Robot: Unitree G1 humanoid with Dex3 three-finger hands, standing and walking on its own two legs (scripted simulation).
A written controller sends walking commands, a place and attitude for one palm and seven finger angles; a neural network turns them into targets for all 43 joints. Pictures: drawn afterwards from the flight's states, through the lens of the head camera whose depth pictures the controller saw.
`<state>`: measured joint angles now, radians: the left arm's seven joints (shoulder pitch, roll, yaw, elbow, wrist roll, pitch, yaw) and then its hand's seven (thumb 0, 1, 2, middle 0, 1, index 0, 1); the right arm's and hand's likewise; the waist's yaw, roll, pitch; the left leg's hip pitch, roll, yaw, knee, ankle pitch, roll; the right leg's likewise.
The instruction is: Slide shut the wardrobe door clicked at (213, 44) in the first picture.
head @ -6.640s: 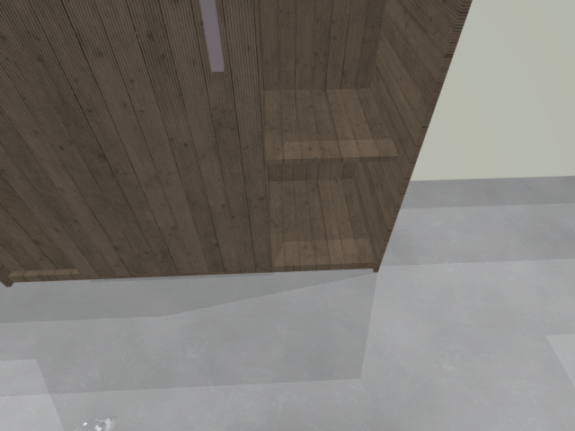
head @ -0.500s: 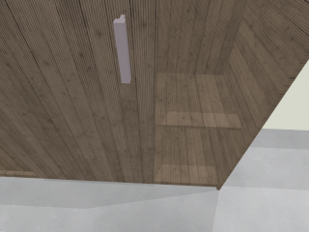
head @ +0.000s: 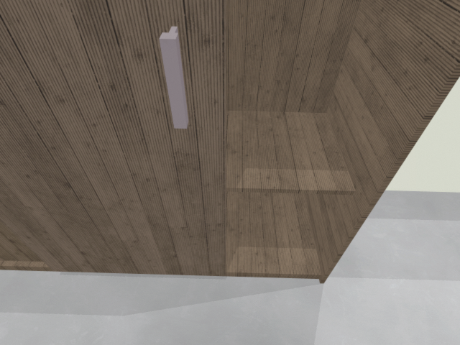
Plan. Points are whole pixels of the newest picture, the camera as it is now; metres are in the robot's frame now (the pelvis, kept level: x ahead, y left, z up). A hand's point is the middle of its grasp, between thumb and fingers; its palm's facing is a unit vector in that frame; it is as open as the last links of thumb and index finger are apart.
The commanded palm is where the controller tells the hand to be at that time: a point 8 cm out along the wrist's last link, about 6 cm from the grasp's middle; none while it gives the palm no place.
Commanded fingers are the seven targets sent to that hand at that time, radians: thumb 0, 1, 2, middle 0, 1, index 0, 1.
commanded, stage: come to a stop and stand still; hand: left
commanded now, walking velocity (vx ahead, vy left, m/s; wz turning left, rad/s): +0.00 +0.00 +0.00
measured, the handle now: (177, 79) +0.51 +0.13 +0.22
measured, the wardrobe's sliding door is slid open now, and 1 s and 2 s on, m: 0.42 0.42 0.42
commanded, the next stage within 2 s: look again from close up in 0.12 s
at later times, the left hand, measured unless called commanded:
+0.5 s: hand out of the picture -0.01 +0.14 -0.18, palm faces +0.05 -0.99 -0.16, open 7.4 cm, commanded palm none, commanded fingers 0.00 0.90 0.90 -0.20 -0.30 -0.20 -0.30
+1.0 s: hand out of the picture -0.01 +0.14 -0.18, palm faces +0.06 -0.99 -0.15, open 7.4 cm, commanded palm none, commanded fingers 0.00 0.90 0.90 -0.20 -0.30 -0.20 -0.30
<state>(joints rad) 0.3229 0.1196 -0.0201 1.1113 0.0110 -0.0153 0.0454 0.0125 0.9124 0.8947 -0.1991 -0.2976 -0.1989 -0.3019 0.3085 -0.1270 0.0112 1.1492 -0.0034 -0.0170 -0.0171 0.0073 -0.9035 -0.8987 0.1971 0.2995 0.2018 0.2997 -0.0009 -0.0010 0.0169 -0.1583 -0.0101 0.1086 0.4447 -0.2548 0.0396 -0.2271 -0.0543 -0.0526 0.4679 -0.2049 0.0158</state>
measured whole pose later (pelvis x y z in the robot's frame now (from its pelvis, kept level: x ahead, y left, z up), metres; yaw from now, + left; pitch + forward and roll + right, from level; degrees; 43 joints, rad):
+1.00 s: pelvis +0.01 -0.01 +0.00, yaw +1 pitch -2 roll +0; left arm 0.35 0.11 -0.01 1.11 0.01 -0.02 0.04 0.01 0.91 0.89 -0.20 -0.30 -0.20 -0.30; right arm 0.31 -0.11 0.01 1.17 0.00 -0.02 -0.03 0.01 -0.90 -0.90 0.20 0.30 0.20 0.30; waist 0.01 -0.01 0.01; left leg -0.14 0.01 0.09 0.42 -0.26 0.02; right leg -0.20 -0.04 -0.07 0.43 -0.21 0.00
